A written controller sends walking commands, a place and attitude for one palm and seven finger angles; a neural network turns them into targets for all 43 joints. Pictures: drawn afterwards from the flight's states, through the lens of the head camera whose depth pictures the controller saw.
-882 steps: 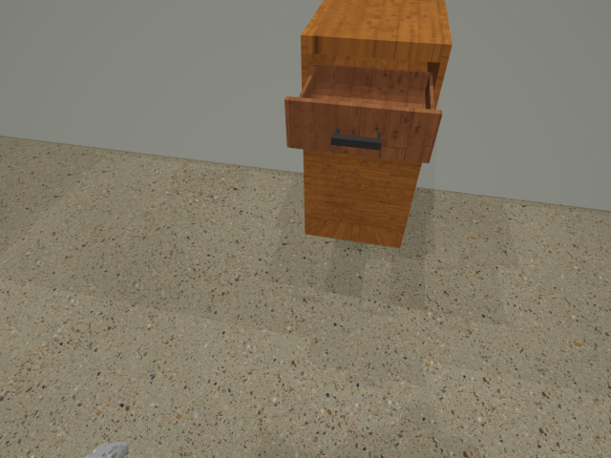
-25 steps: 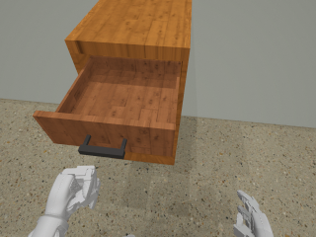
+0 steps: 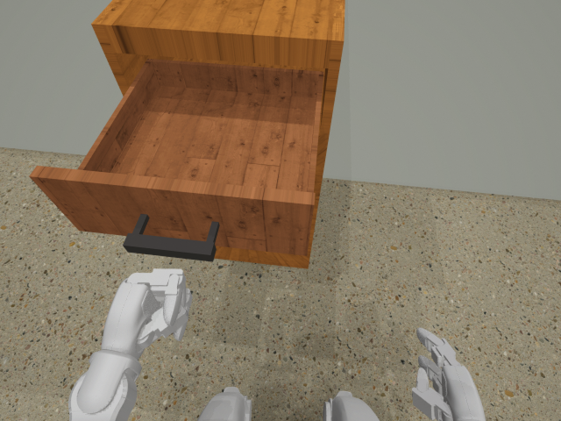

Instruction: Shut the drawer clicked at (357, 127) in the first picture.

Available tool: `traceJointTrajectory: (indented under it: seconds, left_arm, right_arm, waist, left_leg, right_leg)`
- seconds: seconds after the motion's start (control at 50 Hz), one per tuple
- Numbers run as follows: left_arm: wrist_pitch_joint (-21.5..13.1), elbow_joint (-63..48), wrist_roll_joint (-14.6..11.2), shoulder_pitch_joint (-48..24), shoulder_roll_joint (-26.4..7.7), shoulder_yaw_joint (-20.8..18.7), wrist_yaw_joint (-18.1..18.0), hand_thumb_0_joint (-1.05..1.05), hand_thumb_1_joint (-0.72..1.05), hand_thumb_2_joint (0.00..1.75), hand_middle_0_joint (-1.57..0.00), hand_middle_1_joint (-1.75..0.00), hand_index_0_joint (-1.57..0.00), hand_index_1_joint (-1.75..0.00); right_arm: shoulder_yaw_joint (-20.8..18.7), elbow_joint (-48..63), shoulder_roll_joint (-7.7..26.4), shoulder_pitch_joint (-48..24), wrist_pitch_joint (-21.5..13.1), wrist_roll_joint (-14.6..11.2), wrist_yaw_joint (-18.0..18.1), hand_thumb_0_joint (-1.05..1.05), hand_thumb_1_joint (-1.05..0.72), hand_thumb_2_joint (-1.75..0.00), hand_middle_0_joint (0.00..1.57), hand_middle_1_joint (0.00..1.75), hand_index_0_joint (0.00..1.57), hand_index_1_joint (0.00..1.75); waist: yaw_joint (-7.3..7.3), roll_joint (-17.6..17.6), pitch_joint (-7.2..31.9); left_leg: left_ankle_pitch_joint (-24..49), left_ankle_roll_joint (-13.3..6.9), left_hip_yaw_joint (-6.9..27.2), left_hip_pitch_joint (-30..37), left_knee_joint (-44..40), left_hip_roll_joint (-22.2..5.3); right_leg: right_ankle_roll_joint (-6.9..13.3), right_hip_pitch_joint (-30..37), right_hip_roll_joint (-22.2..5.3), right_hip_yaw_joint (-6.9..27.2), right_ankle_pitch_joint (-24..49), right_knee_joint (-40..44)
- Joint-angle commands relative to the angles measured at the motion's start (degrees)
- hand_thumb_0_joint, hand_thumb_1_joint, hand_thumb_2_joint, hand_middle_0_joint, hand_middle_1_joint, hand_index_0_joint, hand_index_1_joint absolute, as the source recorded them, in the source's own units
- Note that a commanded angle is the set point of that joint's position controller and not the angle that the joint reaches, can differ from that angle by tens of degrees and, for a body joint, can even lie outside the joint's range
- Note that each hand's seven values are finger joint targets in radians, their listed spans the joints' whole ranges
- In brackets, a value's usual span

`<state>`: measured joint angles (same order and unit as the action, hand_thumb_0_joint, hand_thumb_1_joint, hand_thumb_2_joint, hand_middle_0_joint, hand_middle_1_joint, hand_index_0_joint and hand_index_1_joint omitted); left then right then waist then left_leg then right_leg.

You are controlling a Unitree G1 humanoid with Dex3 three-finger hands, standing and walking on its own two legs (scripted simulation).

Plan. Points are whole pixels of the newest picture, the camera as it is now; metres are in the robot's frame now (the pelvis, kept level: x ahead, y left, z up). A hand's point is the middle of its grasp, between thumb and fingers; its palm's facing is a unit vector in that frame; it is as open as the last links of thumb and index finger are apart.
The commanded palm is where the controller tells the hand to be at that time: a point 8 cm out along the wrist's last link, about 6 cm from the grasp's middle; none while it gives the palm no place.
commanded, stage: bring the fist close to the handle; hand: left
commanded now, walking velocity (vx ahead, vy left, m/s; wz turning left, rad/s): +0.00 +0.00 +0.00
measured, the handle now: (174, 235) +0.36 +0.17 +0.05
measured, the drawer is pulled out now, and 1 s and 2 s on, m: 0.30 0.29 0.16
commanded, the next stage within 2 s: push the drawer shut in 0.40 s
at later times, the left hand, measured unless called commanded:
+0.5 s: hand (173, 309) +0.25 +0.15 +0.05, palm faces -0.09 -0.99 -0.07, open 3.3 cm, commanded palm +0.24 +0.21 +0.05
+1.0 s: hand (187, 283) +0.29 +0.14 +0.04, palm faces -0.13 -0.99 -0.06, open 2.9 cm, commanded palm +0.30 +0.19 +0.05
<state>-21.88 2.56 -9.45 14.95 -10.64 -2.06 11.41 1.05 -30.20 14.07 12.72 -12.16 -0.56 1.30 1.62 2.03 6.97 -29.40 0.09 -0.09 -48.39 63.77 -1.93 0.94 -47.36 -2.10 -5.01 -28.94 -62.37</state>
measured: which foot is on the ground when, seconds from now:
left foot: down 0.00-1.00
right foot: down 0.00-1.00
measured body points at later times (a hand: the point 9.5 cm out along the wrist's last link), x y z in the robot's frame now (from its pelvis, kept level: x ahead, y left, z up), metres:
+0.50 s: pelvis +0.00 -0.01 +0.00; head +0.06 -0.01 +0.44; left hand +0.25 +0.20 +0.05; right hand +0.17 -0.25 -0.08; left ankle +0.02 +0.12 -0.66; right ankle +0.02 -0.11 -0.66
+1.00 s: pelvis -0.01 +0.00 +0.00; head +0.07 +0.00 +0.44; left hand +0.30 +0.19 +0.04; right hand +0.15 -0.24 -0.10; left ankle +0.02 +0.12 -0.66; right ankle +0.02 -0.11 -0.66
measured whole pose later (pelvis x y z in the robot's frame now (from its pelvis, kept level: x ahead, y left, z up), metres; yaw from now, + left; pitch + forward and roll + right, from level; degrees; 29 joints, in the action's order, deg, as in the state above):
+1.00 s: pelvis -0.01 +0.00 +0.00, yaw +0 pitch +15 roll -2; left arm -21.0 12.8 -9.8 1.2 -12.3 -2.4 10.5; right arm 1.7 -32.0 14.7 13.2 -7.9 -1.2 2.0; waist 1.8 2.3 6.6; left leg -28.9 -0.1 0.5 -51.2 64.8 -1.7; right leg 0.8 -49.6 -2.3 -5.5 -28.3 -62.9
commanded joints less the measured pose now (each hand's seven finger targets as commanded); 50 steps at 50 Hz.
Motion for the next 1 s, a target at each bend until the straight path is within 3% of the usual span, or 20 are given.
traceJointTrajectory:
  seconds: [0.0,0.04,0.06,0.12,0.14,0.2,0.26,0.36,0.48,0.54,0.64,0.66,0.76,0.8,0.88,0.9,0.98]
  left_arm:
    - [-3.4,-12.0,-1.6,-7.1,-6.7,-4.9,-0.2,0.00,0.90,0.90,-1.40,-1.60,-1.40,-1.60]
    - [-3.4,-13.5,-2.0,-6.5,-8.4,-6.8,-0.6,0.00,0.90,0.90,-1.40,-1.60,-1.40,-1.60]
    - [-3.3,-13.9,-2.2,-5.8,-7.6,-6.1,-0.7,0.00,0.90,0.90,-1.40,-1.60,-1.40,-1.60]
    - [-2.7,-14.3,-2.4,-6.2,-5.9,-4.1,-0.9,0.00,0.90,0.90,-1.40,-1.60,-1.40,-1.60]
    - [-2.2,-12.5,-2.2,-5.0,-5.9,-4.2,-1.0,0.00,0.90,0.90,-1.40,-1.60,-1.40,-1.60]
    - [-1.4,-10.3,-2.2,-5.1,-4.8,-2.5,-0.3,0.00,0.90,0.90,-1.40,-1.60,-1.40,-1.60]
    - [-1.2,-9.0,-2.5,-4.0,-7.0,-5.3,0.1,0.00,0.90,0.90,-1.40,-1.60,-1.40,-1.60]
    - [-3.4,-12.3,-3.2,-5.8,-9.6,-8.6,-0.4,0.00,0.90,0.90,-1.40,-1.60,-1.40,-1.60]
    - [-4.9,-10.6,-3.6,-5.9,-7.6,-6.0,0.9,0.00,0.90,0.90,-1.40,-1.60,-1.40,-1.60]
    - [-3.5,-8.4,-3.2,-9.9,-6.4,-3.5,2.1,0.00,0.90,0.90,-1.40,-1.60,-1.40,-1.60]
    - [-2.0,-8.9,-2.7,-16.2,-7.7,-4.3,1.1,0.00,0.90,0.90,-1.40,-1.60,-1.40,-1.60]
    - [-2.0,-9.2,-2.8,-15.8,-7.8,-5.0,0.7,0.00,0.90,0.90,-1.40,-1.60,-1.40,-1.60]
    - [-1.4,-6.2,-2.0,-17.3,-8.6,-7.0,-2.0,0.00,0.90,0.90,-1.40,-1.60,-1.40,-1.60]
    - [-1.4,-5.7,-1.6,-22.3,-6.9,-4.7,-2.2,0.00,0.90,0.90,-1.40,-1.60,-1.40,-1.60]
    - [-1.8,-3.2,-1.1,-28.8,-7.3,-4.2,-2.7,0.00,0.90,0.90,-1.40,-1.60,-1.40,-1.60]
    - [-1.9,-2.9,-0.9,-30.8,-6.3,-3.0,-2.6,0.00,0.90,0.90,-1.40,-1.60,-1.40,-1.60]
    - [-2.1,-1.0,-0.9,-37.0,-7.3,-3.1,-2.5,0.00,0.90,0.90,-1.40,-1.60,-1.40,-1.60]
  right_arm:
    - [-3.2,8.8,7.2,-1.5,-2.0,-0.4,0.5,0.00,-0.90,-0.90,0.20,0.30,0.20,0.30]
    - [-3.2,9.2,7.1,-1.7,-1.6,-0.5,0.6,0.00,-0.90,-0.90,0.20,0.30,0.20,0.30]
    - [-3.1,9.6,6.8,-1.8,-1.4,-0.6,0.5,0.00,-0.90,-0.90,0.20,0.30,0.20,0.30]
    - [-3.0,9.5,6.7,-1.4,-1.2,-0.7,0.5,0.00,-0.90,-0.90,0.20,0.30,0.20,0.30]
    - [-3.0,9.4,6.9,-1.3,-0.9,-0.8,0.5,0.00,-0.90,-0.90,0.20,0.30,0.20,0.30]
    - [-2.9,9.4,7.3,-1.0,-0.3,-1.0,0.5,0.00,-0.90,-0.90,0.20,0.30,0.20,0.30]
    - [-3.1,9.6,7.4,-1.1,0.2,-0.9,0.7,0.00,-0.90,-0.90,0.20,0.30,0.20,0.30]
    - [-3.1,9.9,7.0,-1.3,0.2,-0.8,1.0,0.00,-0.90,-0.90,0.20,0.30,0.20,0.30]
    - [-2.9,8.9,7.0,-1.2,-0.5,-1.0,0.9,0.00,-0.90,-0.90,0.20,0.30,0.20,0.30]
    - [-2.8,8.4,7.7,-0.9,-0.5,-1.1,1.1,0.00,-0.90,-0.90,0.20,0.30,0.20,0.30]
    - [-3.0,8.3,8.2,-0.8,-0.4,-1.0,1.5,0.00,-0.90,-0.90,0.20,0.30,0.20,0.30]
    - [-3.0,8.4,7.9,-0.6,-0.4,-0.8,1.5,0.00,-0.90,-0.90,0.20,0.30,0.20,0.30]
    - [-2.8,8.0,7.6,-0.4,0.6,-0.6,0.9,0.00,-0.90,-0.90,0.20,0.30,0.20,0.30]
    - [-2.7,7.8,7.5,-0.8,1.1,-0.7,0.7,0.00,-0.90,-0.90,0.20,0.30,0.20,0.30]
    - [-2.5,6.4,7.8,-0.7,1.4,-0.8,0.9,0.00,-0.90,-0.90,0.20,0.30,0.20,0.30]
    - [-2.5,6.2,7.8,-0.6,1.5,-0.8,1.0,0.00,-0.90,-0.90,0.20,0.30,0.20,0.30]
    - [-2.5,4.9,8.2,-0.2,1.5,-1.0,1.4,0.00,-0.90,-0.90,0.20,0.30,0.20,0.30]
  waist:
    - [0.26,-1.5,16.0]
    - [-0.47,-0.6,17.1]
    - [-0.64,0.0,17.5]
    - [0.22,0.4,16.3]
    - [0.72,-1.8,14.8]
    - [1.63,-3.6,12.7]
    - [0.88,-4.3,12.3]
    - [0.01,-2.1,14.4]
    - [1.18,-0.1,12.7]
    - [2.95,-1.1,11.3]
    - [2.55,-0.8,14.1]
    - [1.72,0.1,16.2]
    - [0.98,-1.3,17.0]
    - [2.17,-1.1,15.3]
    - [3.30,-0.1,13.8]
    - [3.66,0.0,14.0]
    - [4.23,-0.4,15.9]
  left_leg:
    - [14.2,-1.1,1.0,6.6,-8.0,1.9]
    - [15.4,-1.2,0.8,7.1,-8.3,2.0]
    - [15.7,-1.2,0.7,7.6,-8.6,2.0]
    - [15.8,-1.1,0.8,8.3,-8.9,1.9]
    - [15.7,-1.3,1.0,7.5,-8.9,1.7]
    - [12.9,-1.3,0.9,5.9,-8.7,1.8]
    - [11.3,-1.3,0.5,4.2,-8.4,2.1]
    - [12.3,-1.4,0.2,5.0,-8.3,2.1]
    - [12.5,-1.3,0.7,5.8,-8.2,1.9]
    - [11.3,-1.6,1.0,5.0,-7.6,1.8]
    - [12.4,-1.6,1.9,6.9,-8.1,1.6]
    - [13.8,-1.5,1.7,8.0,-8.4,1.7]
    - [15.4,-1.3,1.4,7.8,-9.0,1.7]
    - [13.5,-1.2,1.5,7.3,-9.1,1.7]
    - [10.4,-1.2,2.0,7.1,-9.0,1.5]
    - [9.9,-1.3,2.1,7.3,-8.9,1.5]
    - [8.7,-1.4,2.6,8.1,-8.8,1.5]
  right_leg:
    - [0.1,8.9,1.5,2.8,13.3,8.6]
    - [0.3,10.9,1.4,3.0,14.5,8.8]
    - [0.3,11.3,1.4,3.1,14.9,9.0]
    - [0.1,10.3,1.4,2.5,15.2,9.2]
    - [0.0,10.0,1.6,2.4,15.1,9.6]
    - [-0.3,8.7,1.6,2.6,12.7,10.3]
    - [-0.3,9.8,1.3,3.9,10.6,11.3]
    - [-0.1,11.5,1.2,4.6,11.1,11.2]
    - [0.0,9.0,1.4,3.7,11.5,10.7]
    - [-0.2,6.9,1.5,3.6,10.3,10.9]
    - [0.0,6.6,1.6,2.5,11.0,9.6]
    - [0.1,7.8,1.5,2.5,12.4,9.4]
    - [0.1,9.1,1.6,2.4,14.4,9.0]
    - [-0.1,7.3,1.6,2.3,12.7,9.1]
    - [0.1,4.6,1.6,2.4,8.9,9.7]
    - [0.0,4.2,1.6,2.4,8.3,9.7]
    - [0.0,3.6,1.7,2.6,7.2,9.7]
